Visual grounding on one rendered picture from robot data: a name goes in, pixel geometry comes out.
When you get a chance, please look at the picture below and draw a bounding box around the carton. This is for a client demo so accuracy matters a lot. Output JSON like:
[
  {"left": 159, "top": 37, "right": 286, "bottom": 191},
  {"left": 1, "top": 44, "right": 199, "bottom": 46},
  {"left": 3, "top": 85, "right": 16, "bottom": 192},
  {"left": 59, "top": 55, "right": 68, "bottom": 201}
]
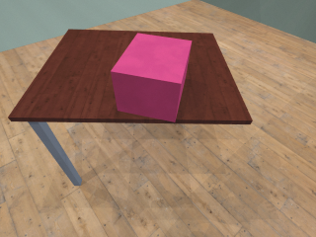
[{"left": 111, "top": 33, "right": 192, "bottom": 122}]

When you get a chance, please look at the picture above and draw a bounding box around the table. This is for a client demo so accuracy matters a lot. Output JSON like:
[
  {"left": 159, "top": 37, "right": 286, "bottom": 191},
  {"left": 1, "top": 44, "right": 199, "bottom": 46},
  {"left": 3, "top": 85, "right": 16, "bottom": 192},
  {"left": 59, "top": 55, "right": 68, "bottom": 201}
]
[{"left": 8, "top": 29, "right": 253, "bottom": 186}]

